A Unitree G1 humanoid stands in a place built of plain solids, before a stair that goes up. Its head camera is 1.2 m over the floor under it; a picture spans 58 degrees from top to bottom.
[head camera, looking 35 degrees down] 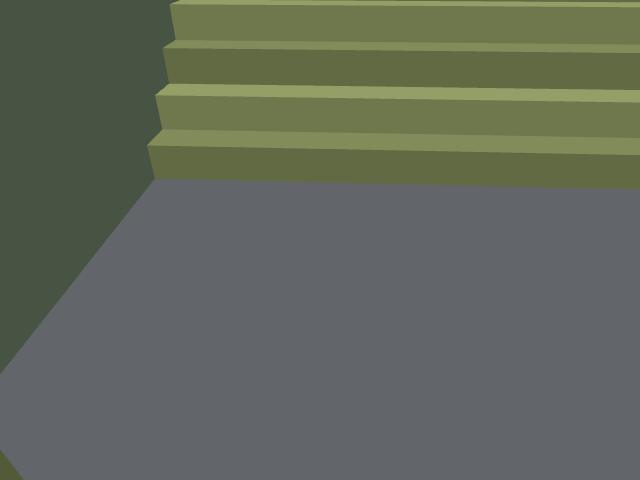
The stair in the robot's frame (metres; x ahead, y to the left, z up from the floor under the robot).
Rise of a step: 0.21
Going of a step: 0.26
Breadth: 4.06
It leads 3 degrees to the right of straight ahead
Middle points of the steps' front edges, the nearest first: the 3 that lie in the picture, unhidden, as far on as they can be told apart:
2.26 -1.02 0.21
2.52 -1.03 0.42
2.78 -1.05 0.64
